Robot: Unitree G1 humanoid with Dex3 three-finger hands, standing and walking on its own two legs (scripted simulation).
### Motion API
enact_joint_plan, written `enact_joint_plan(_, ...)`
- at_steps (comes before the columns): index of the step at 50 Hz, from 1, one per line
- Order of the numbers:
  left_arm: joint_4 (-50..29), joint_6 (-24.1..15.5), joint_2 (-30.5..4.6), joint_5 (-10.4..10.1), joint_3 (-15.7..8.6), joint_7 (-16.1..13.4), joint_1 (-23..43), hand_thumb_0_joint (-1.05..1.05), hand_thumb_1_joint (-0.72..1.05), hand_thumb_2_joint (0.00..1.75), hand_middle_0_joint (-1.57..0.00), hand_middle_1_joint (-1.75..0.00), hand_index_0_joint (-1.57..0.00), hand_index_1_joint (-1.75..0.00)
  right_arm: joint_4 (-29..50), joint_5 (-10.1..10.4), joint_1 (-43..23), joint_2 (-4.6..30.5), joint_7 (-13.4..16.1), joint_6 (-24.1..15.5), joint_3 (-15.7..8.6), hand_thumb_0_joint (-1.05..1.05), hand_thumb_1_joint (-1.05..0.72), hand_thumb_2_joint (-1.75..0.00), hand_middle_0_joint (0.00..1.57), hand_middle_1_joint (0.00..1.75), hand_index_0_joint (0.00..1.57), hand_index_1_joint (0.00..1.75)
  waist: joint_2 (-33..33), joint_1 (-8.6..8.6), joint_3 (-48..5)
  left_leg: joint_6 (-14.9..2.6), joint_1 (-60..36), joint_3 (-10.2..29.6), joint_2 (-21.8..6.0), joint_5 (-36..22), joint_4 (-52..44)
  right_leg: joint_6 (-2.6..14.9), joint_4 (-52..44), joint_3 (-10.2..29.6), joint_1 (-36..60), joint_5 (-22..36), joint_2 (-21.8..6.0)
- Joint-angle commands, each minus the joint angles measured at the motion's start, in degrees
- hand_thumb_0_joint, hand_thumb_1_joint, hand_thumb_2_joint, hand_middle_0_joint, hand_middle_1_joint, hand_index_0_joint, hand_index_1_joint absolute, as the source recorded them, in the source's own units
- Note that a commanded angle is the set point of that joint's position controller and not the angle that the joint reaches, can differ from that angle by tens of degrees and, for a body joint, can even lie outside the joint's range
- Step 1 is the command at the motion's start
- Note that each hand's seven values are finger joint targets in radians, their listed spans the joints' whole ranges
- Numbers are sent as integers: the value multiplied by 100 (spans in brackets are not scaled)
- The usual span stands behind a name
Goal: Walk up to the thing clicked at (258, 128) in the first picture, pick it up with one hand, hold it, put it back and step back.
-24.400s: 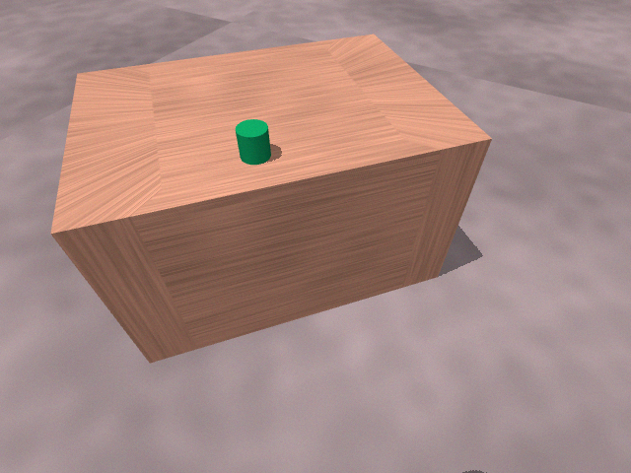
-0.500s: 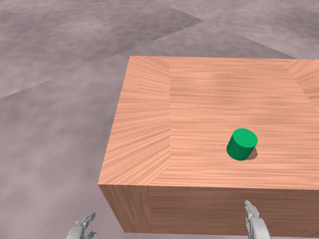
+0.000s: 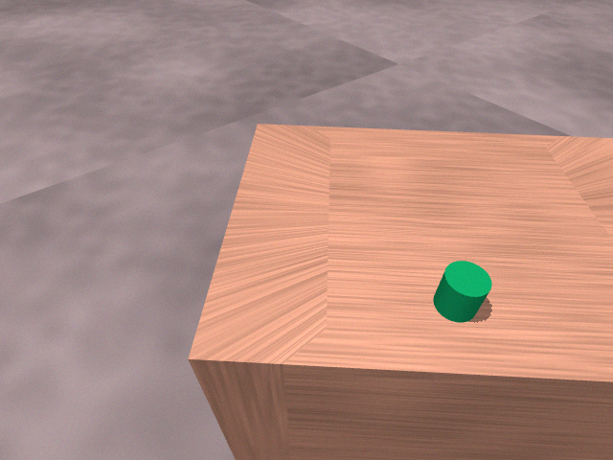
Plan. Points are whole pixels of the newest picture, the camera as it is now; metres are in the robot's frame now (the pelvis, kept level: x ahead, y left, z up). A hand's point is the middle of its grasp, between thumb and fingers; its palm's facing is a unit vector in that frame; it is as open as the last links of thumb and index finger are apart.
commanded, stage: home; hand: right
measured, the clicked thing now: (461, 291) +0.45 -0.26 -0.09
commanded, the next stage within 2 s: stand in 1.58 s
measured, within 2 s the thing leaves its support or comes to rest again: neither
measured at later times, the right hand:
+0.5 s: hand out of the picture +0.05 -0.26 -0.15, palm faces -0.07 +0.93 -0.35, open 17.3 cm
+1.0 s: hand out of the picture +0.08 -0.26 -0.15, palm faces -0.07 +0.93 -0.35, open 17.3 cm
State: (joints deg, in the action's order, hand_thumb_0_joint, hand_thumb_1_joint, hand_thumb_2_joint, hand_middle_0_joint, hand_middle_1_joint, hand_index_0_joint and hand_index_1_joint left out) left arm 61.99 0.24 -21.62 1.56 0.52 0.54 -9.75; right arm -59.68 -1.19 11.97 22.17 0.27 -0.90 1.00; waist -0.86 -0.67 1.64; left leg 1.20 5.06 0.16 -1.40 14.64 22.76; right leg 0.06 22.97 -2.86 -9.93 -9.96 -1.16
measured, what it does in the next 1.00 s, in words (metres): stands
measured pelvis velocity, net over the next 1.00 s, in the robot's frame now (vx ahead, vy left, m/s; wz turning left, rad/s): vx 0.01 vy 0.00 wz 0.01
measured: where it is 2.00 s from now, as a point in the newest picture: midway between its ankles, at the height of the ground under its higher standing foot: outside the picture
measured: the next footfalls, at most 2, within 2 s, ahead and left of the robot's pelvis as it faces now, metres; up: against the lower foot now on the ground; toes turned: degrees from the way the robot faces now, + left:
none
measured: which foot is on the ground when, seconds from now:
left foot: down 0.00-1.00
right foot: down 0.00-1.00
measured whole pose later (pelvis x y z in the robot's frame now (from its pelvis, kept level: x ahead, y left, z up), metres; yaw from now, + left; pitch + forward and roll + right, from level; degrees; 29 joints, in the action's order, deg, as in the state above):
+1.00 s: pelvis +0.01 +0.00 +0.00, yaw +0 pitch -2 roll +0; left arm 66.8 -0.6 -19.6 0.6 0.3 0.3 -5.3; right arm -62.9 -0.6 8.4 20.7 0.4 -0.9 1.5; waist 0.4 -0.5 2.6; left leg 1.7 3.7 0.7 -1.8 12.9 18.7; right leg 0.4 19.1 -3.5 -8.4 -8.5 -0.7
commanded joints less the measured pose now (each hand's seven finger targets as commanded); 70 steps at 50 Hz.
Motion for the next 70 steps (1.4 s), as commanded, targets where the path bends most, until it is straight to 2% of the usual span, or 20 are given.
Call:
enact_joint_plan(1, -210, -153, -1161, -17, -217, -44, 380, 0, 90, 90, -20, -30, -20, -30, 258, -6, -373, 1155, 61, -108, -194, 0, 54, -6, 5, 5, 5, 5, 6, -4, -113, -256, 521, 507, -504, -248, -647, 145, -584, 757, 378, 17, -560)
enact_joint_plan(6, -62, -161, -1148, -46, -203, -46, 414, 0, 90, 90, -20, -30, -20, -30, 125, 1, -332, 1181, 64, -104, -159, 0, 52, -7, 5, 6, 5, 6, 116, 2, -92, -246, 550, 522, -539, -448, -691, 130, -624, 764, 495, 301, -587)
enact_joint_plan(7, -25, -164, -1169, -48, -210, -53, 401, 0, 90, 90, -20, -30, -20, -30, 98, 14, -321, 1172, 58, -97, -158, 0, 52, -7, 6, 6, 6, 6, 61, 4, -62, -230, 484, 522, -509, -345, -688, 120, -698, 776, 374, 100, -572)
enact_joint_plan(13, 72, -167, -1119, -66, -220, -57, 431, 0, 90, 90, -20, -30, -20, -30, 33, 18, -305, 1123, 64, -83, -151, 0, 52, -7, 6, 6, 6, 6, 98, 7, -25, -233, 539, 530, -548, -376, -729, 120, -717, 776, 463, 242, -596)
enact_joint_plan(16, 110, -155, -1159, -55, -251, -59, 434, 0, 90, 90, -20, -30, -20, -30, 26, 12, -337, 1092, 63, -70, -161, 0, 53, -7, 5, 6, 5, 6, -11, -20, 104, -226, 608, 516, -495, -24, -769, 90, -844, 780, 303, -328, -562)
enact_joint_plan(18, 107, -142, -1162, -45, -263, -53, 508, 0, 90, 90, -20, -30, -20, -30, 18, 12, -273, 1084, 62, -51, -171, 0, 53, -6, 5, 6, 5, 6, -44, 25, 170, -246, 662, 493, -474, 136, -744, 97, -937, 856, 178, -586, -591)
enact_joint_plan(20, 85, -141, -1106, -48, -256, -51, 522, 0, 90, 90, -20, -30, -20, -30, 21, 8, -265, 1106, 51, -57, -190, 0, 53, -6, 5, 5, 5, 5, 38, 22, 100, -241, 657, 502, -474, 83, -735, 110, -935, 852, 214, -619, -590)
enact_joint_plan(23, 106, -160, -1090, -59, -269, -47, 508, 0, 90, 90, -20, -30, -20, -30, 35, 10, -292, 1052, 58, -85, -181, 0, 52, -7, 5, 6, 5, 6, 131, 21, -117, -247, 650, 545, -567, -246, -780, 126, -730, 786, 534, 53, -600)
enact_joint_plan(25, 124, -165, -1090, -74, -274, -44, 494, 0, 90, 90, -20, -30, -20, -30, 28, 17, -359, 1083, 67, -98, -185, 0, 54, -6, 5, 5, 5, 5, 167, -14, -147, -231, 571, 540, -565, -378, -770, 128, -700, 783, 544, 213, -609)
enact_joint_plan(31, 152, -142, -1046, -73, -258, -41, 546, 0, 90, 90, -20, -30, -20, -30, 3, 32, -381, 1098, 80, -91, -171, 0, 53, -7, 5, 6, 5, 6, 161, -9, -145, -224, 591, 543, -568, -416, -811, 119, -669, 723, 558, 243, -592)
enact_joint_plan(34, 149, -153, -1038, -81, -247, -53, 564, 0, 90, 90, -20, -30, -20, -30, -11, 33, -380, 1110, 85, -109, -169, 0, 51, -8, 6, 6, 6, 6, 191, 0, -242, -201, 466, 528, -583, -818, -786, 134, -608, 707, 627, 726, -625)
enact_joint_plan(40, 175, -155, -1070, -84, -252, -70, 637, 0, 90, 90, -20, -30, -20, -30, -38, 44, -382, 1095, 86, -76, -178, 0, 53, -6, 5, 5, 5, 5, 38, 39, -213, -206, 379, 515, -589, -757, -756, 107, -659, 699, 578, 662, -630)
enact_joint_plan(47, 161, -175, -1052, -101, -244, -73, 640, 0, 90, 90, -20, -30, -20, -30, -49, 46, -409, 1102, 97, -97, -194, 0, 53, -7, 5, 6, 5, 6, 88, 44, -421, -184, 226, 477, -634, -1393, -697, 115, -546, 675, 774, 1389, -687)
enact_joint_plan(51, 150, -160, -1026, -100, -245, -87, 689, 0, 90, 90, -20, -30, -20, -30, -52, 40, -459, 1097, 101, -81, -204, 0, 52, -7, 5, 6, 5, 6, 98, 41, -370, -186, 202, 451, -643, -1381, -709, 117, -558, 644, 748, 1384, -685)
enact_joint_plan(60, 142, -168, -1059, -97, -273, -88, 706, 0, 90, 90, -20, -30, -20, -30, -72, 30, -495, 1062, 79, -61, -233, 0, 54, -6, 5, 5, 5, 5, 93, 23, -146, -191, 354, 462, -607, -763, -830, 111, -721, 695, 649, 693, -643)
enact_joint_plan(64, 116, -190, -1035, -93, -270, -84, 652, 0, 90, 90, -20, -30, -20, -30, -43, 43, -540, 1068, 77, -85, -236, 0, 52, -7, 5, 6, 5, 6, 126, 13, -308, -200, 217, 451, -630, -1050, -787, 123, -668, 682, 702, 1125, -674)
enact_joint_plan(66, 109, -192, -1058, -88, -274, -85, 699, 0, 90, 90, -20, -30, -20, -30, -51, 39, -492, 1071, 79, -82, -237, 0, 52, -7, 5, 6, 5, 6, 107, 41, -285, -205, 255, 448, -640, -973, -818, 124, -678, 695, 713, 1038, -678)
enact_joint_plan(68, 120, -177, -1048, -106, -272, -83, 665, 0, 90, 90, -20, -30, -20, -30, -72, 36, -505, 1037, 75, -77, -233, 0, 54, -6, 5, 5, 5, 5, 132, 23, -197, -188, 260, 452, -618, -752, -854, 115, -716, 697, 618, 718, -655)
enact_joint_plan(70, 116, -176, -1058, -94, -272, -81, 656, 0, 90, 90, -20, -30, -20, -30, -71, 40, -505, 1061, 76, -70, -244, 0, 52, -7, 5, 6, 5, 6, 111, 24, -237, -208, 240, 462, -631, -734, -858, 120, -721, 692, 610, 690, -649)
